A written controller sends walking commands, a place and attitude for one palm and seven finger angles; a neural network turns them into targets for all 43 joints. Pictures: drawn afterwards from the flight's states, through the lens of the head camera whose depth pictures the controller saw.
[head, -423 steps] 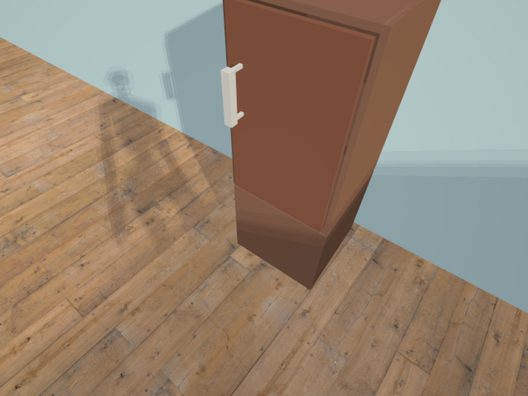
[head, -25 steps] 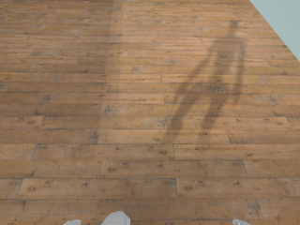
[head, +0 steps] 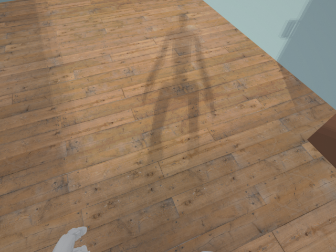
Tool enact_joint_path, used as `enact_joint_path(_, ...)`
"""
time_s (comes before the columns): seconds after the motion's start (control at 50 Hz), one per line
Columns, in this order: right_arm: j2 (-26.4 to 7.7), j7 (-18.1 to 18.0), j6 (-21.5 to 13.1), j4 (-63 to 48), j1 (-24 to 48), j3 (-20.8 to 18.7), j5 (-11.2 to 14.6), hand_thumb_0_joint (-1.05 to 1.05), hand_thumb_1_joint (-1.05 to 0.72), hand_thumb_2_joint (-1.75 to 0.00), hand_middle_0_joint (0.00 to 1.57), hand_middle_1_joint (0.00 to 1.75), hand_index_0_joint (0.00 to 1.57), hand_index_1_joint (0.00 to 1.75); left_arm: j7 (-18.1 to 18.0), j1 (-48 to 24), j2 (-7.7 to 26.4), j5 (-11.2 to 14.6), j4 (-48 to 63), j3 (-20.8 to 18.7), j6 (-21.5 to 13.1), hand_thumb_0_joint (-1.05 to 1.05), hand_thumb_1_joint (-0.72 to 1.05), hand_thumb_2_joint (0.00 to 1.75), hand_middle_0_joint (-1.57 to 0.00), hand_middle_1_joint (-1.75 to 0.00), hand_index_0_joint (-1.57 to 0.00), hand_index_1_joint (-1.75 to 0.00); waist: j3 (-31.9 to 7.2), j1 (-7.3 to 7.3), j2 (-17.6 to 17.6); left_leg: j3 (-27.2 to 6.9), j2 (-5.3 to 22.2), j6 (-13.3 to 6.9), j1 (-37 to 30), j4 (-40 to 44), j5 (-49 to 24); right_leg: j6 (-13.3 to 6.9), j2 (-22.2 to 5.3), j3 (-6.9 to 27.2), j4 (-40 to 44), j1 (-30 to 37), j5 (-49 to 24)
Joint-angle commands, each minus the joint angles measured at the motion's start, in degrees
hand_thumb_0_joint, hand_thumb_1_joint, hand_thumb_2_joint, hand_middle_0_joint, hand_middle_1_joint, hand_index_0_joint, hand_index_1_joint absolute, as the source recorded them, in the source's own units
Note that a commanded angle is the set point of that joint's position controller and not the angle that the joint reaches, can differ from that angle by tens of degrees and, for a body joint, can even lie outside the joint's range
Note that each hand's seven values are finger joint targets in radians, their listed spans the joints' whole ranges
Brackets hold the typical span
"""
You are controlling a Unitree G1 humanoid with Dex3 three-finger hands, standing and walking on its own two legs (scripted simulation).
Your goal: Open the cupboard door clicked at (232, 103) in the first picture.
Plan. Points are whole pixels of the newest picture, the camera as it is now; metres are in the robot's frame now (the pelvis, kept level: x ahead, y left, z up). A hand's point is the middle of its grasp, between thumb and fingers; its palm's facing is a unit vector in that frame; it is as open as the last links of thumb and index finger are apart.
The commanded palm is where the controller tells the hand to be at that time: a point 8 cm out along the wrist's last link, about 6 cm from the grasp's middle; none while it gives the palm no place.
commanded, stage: turn to face it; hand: left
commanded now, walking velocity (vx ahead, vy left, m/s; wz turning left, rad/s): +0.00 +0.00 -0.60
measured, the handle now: out of the picture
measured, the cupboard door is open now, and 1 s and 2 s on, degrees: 0 0 0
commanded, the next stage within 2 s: take the last steps up to it in 1.72 s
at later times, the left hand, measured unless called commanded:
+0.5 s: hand (99, 240) +0.16 +0.20 -0.17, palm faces -0.24 -0.95 -0.18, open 7.4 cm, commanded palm none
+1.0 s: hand (140, 220) +0.21 +0.09 -0.15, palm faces -0.54 -0.80 -0.25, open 7.4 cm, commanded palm none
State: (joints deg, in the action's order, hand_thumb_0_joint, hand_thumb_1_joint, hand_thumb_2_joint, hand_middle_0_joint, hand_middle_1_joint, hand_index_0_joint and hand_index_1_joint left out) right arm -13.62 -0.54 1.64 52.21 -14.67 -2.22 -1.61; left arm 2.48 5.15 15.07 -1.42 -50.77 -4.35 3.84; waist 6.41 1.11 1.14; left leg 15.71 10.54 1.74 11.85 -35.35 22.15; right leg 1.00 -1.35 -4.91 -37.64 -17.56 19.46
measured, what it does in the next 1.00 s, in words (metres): steps on the spot, turning right: right foot, then left foot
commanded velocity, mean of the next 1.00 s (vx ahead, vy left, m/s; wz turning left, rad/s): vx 0.00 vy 0.00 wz -0.60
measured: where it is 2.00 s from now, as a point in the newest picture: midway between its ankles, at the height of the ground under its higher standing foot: outside the picture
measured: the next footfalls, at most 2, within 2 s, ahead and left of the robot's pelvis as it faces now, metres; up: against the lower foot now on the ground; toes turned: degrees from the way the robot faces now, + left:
right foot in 0.02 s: +0.04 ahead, -0.13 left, +0.00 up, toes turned -6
left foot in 0.38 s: +0.10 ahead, +0.12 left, +0.00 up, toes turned -9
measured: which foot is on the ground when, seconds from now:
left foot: down 0.00-0.02, up 0.04-0.36, down 0.38-0.78, up 0.80-1.00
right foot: up 0.00-0.00, down 0.02-0.38, up 0.40-0.76, down 0.78-1.00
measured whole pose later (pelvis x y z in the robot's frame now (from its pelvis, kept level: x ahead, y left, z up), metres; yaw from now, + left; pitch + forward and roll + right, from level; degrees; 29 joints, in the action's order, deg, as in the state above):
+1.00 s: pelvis +0.02 -0.03 +0.01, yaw -33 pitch +1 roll +1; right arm -15.5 -0.6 3.6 51.7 -10.3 -2.8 -1.1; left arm 0.4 9.1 12.1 -1.2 -52.1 -2.5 1.7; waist 5.4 1.0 1.3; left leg 2.5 5.3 5.6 28.6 -60.8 23.4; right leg -2.3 1.6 0.6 -28.0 -14.2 15.1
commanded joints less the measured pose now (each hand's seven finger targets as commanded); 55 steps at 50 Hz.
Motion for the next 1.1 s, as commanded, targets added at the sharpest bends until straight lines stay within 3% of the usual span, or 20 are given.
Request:
enact_joint_path(0.0,-6.0,-0.2,-0.9,-7.5,4.8,-2.1,1.2,0.0,-0.9,-0.9,0.2,0.3,0.2,0.3,-1.9,14.1,14.6,0.0,0.3,-2.8,-2.9,0.0,0.9,0.9,-0.2,-0.3,-0.2,-0.3,-12.0,-7.12,-17.6,-4.0,-5.1,3.0,22.5,-24.3,15.1,-11.8,-20.4,26.4,15.5,24.4,-44.6)
enact_joint_path(0.02,-7.2,-1.1,0.0,-8.1,6.6,-1.9,1.1,0.0,-0.9,-0.9,0.2,0.3,0.2,0.3,-2.8,14.7,14.5,0.7,-0.1,-3.1,-2.8,0.0,0.9,0.9,-0.2,-0.3,-0.2,-0.3,-11.3,-7.11,-14.3,-12.6,-4.2,2.9,24.2,-30.9,16.1,-15.2,-22.2,27.5,15.6,20.3,-48.3)
enact_joint_path(0.06,-7.3,-1.3,0.1,-6.6,6.7,-1.8,1.1,0.0,-0.9,-0.9,0.2,0.3,0.2,0.3,-3.4,7.6,11.6,0.6,1.7,-2.4,-2.6,0.0,0.9,0.9,-0.2,-0.3,-0.2,-0.3,-8.6,-4.07,-14.5,-16.2,-2.8,3.1,26.4,-34.0,9.5,-14.3,-17.5,23.6,16.1,17.1,-37.5)
enact_joint_path(0.14,-6.0,-0.4,0.5,-4.6,2.5,-1.7,0.7,0.0,-0.9,-0.9,0.2,0.3,0.2,0.3,-3.1,1.9,9.5,0.1,4.0,-1.5,-2.9,0.0,0.9,0.9,-0.2,-0.3,-0.2,-0.3,-9.9,-0.26,-9.7,-13.8,-4.4,4.0,17.5,-26.2,1.5,-11.3,-11.3,16.1,16.6,8.5,-29.2)
enact_joint_path(0.26,-5.6,-0.6,-0.2,-6.1,4.0,-1.5,1.1,0.0,-0.9,-0.9,0.2,0.3,0.2,0.3,-2.4,3.0,10.9,-0.2,3.3,-2.2,-2.4,0.0,0.9,0.9,-0.2,-0.3,-0.2,-0.3,-9.2,-1.13,-10.4,-12.8,-7.6,3.5,12.4,-10.5,1.8,-11.6,-10.4,22.1,15.7,6.8,-24.4)
enact_joint_path(0.32,-5.9,-1.1,-1.1,-4.6,-1.7,-1.5,1.3,0.0,-0.9,-0.9,0.2,0.3,0.2,0.3,-2.5,0.8,9.4,0.3,3.5,-2.2,-2.0,0.0,0.9,0.9,-0.2,-0.3,-0.2,-0.3,-10.2,1.8,-8.8,-13.0,-8.2,2.9,0.4,7.1,-8.8,-7.4,-7.6,22.8,9.7,1.2,-21.8)
enact_joint_path(0.34,-8.9,-1.4,-1.8,-4.2,-3.6,-1.9,0.9,0.0,-0.9,-0.9,0.2,0.3,0.2,0.3,-2.3,1.6,6.9,0.9,4.3,-1.7,-1.6,0.0,0.9,0.9,-0.2,-0.3,-0.2,-0.3,-11.2,2.19,-0.3,-18.9,-2.3,0.9,-5.9,15.4,-10.2,-4.4,-2.4,18.9,3.8,-4.4,-13.6)
enact_joint_path(0.36,-14.8,-1.4,-2.0,-4.7,-4.5,-2.9,0.0,0.0,-0.9,-0.9,0.2,0.3,0.2,0.3,-1.7,3.7,3.1,1.3,5.4,-1.1,-1.3,0.0,0.9,0.9,-0.2,-0.3,-0.2,-0.3,-11.5,1.63,17.4,-33.1,12.1,-4.7,-10.4,18.7,-18.2,-0.7,5.4,10.2,-8.8,-13.6,8.5)
enact_joint_path(0.38,-15.7,-1.6,-1.6,-5.9,-4.9,-2.8,-0.2,0.0,-0.9,-0.9,0.2,0.3,0.2,0.3,-1.5,2.9,4.4,0.7,6.2,-1.2,-1.5,0.0,0.9,0.9,-0.2,-0.3,-0.2,-0.3,-10.3,2.18,13.7,-35.7,18.0,-9.8,-4.7,18.7,-21.4,-0.1,3.8,7.7,-20.1,-12.5,17.0)
enact_joint_path(0.44,-11.0,-2.0,-2.1,-7.1,1.5,-1.8,-0.3,0.0,-0.9,-0.9,0.2,0.3,0.2,0.3,-0.8,3.1,5.1,0.3,3.7,-2.1,-1.1,0.0,0.9,0.9,-0.2,-0.3,-0.2,-0.3,-8.1,-0.56,9.9,-24.9,12.3,-9.2,-3.0,16.4,-29.9,1.7,0.5,7.6,-32.5,-14.7,10.2)
enact_joint_path(0.5,-10.0,-2.0,-2.1,-6.0,0.0,-1.7,0.0,0.0,-0.9,-0.9,0.2,0.3,0.2,0.3,-0.2,2.6,3.2,0.6,3.6,-1.6,-0.6,0.0,0.9,0.9,-0.2,-0.3,-0.2,-0.3,-8.7,-0.26,8.9,-16.6,8.9,-8.1,-7.1,14.8,-35.4,2.7,-0.2,5.0,-29.1,-14.2,6.5)
enact_joint_path(0.64,-11.5,-1.2,-1.5,-3.7,-2.0,-3.1,-0.2,0.0,-0.9,-0.9,0.2,0.3,0.2,0.3,0.2,-0.7,1.6,0.5,4.4,-0.9,-0.7,0.0,0.9,0.9,-0.2,-0.3,-0.2,-0.3,-8.5,1.49,11.7,-11.1,10.7,-8.5,-7.0,12.6,-33.0,1.7,0.2,0.0,-10.8,-6.9,7.3)
enact_joint_path(0.72,-12.4,-0.6,-0.9,-3.8,0.3,-3.7,0.2,0.0,-0.9,-0.9,0.2,0.3,0.2,0.3,-0.2,4.3,3.2,0.4,3.2,-1.0,-1.4,0.0,0.9,0.9,-0.2,-0.3,-0.2,-0.3,-9.0,-1.43,9.7,-7.4,10.0,-4.5,-1.2,5.0,-26.2,-0.2,1.5,-2.0,6.9,5.4,-4.3)
enact_joint_path(0.74,-11.2,-0.4,-0.9,-4.1,1.1,-3.7,0.6,0.0,-0.9,-0.9,0.2,0.3,0.2,0.3,-0.6,8.5,5.9,0.1,1.9,-1.6,-1.9,0.0,0.9,0.9,-0.2,-0.3,-0.2,-0.3,-10.5,-3.67,3.3,-5.4,7.2,-1.6,4.2,-2.8,-20.3,-1.8,-1.6,2.4,14.2,13.8,-11.0)
enact_joint_path(0.76,-6.5,-0.1,-0.8,-6.5,2.7,-2.5,1.0,0.0,-0.9,-0.9,0.2,0.3,0.2,0.3,-1.4,11.7,12.5,-0.3,0.9,-2.7,-2.8,0.0,0.9,0.9,-0.2,-0.3,-0.2,-0.3,-10.6,-5.49,-16.4,-2.0,-1.5,2.3,19.2,-15.2,6.7,-7.4,-16.0,21.9,19.0,22.6,-27.1)
enact_joint_path(0.78,-6.8,-0.5,0.0,-8.4,6.2,-2.0,0.9,0.0,-0.9,-0.9,0.2,0.3,0.2,0.3,-2.1,14.2,15.0,0.6,0.2,-2.7,-2.7,0.0,0.9,0.9,-0.2,-0.3,-0.2,-0.3,-9.8,-6.88,-16.6,-9.5,-4.6,2.9,23.2,-25.7,16.6,-12.8,-22.1,27.9,18.6,17.5,-38.3)
enact_joint_path(0.82,-7.7,-1.2,0.3,-7.3,6.9,-2.2,1.0,0.0,-0.9,-0.9,0.2,0.3,0.2,0.3,-3.2,8.7,12.2,0.6,1.1,-2.8,-2.6,0.0,0.9,0.9,-0.2,-0.3,-0.2,-0.3,-7.9,-4.24,-16.6,-16.0,-3.2,2.8,26.8,-32.6,10.3,-13.8,-18.3,27.5,18.8,15.3,-32.3)
enact_joint_path(0.86,-7.2,-0.6,0.2,-5.0,4.3,-2.0,0.6,0.0,-0.9,-0.9,0.2,0.3,0.2,0.3,-3.2,3.7,8.8,0.6,2.8,-1.5,-2.9,0.0,0.9,0.9,-0.2,-0.3,-0.2,-0.3,-9.3,-1.0,-10.8,-15.5,-2.9,3.7,23.5,-30.9,2.7,-11.5,-12.7,18.2,16.8,14.1,-32.5)
enact_joint_path(0.92,-6.3,-0.4,0.4,-4.5,3.7,-1.9,0.7,0.0,-0.9,-0.9,0.2,0.3,0.2,0.3,-3.0,4.4,8.7,0.4,2.4,-1.4,-3.4,0.0,0.9,0.9,-0.2,-0.3,-0.2,-0.3,-10.1,-0.82,-8.7,-14.6,-4.5,4.2,20.1,-26.3,0.0,-11.1,-10.9,17.1,16.6,12.5,-32.9)
enact_joint_path(1.08,-5.8,-0.8,-0.4,-6.6,6.3,-1.6,1.2,0.0,-0.9,-0.9,0.2,0.3,0.2,0.3,-2.8,5.5,10.5,0.0,2.3,-2.3,-2.8,0.0,0.9,0.9,-0.2,-0.3,-0.2,-0.3,-9.8,-1.83,-8.9,-14.4,-7.8,3.5,13.8,-8.8,2.1,-12.4,-10.9,25.1,15.0,10.4,-30.5)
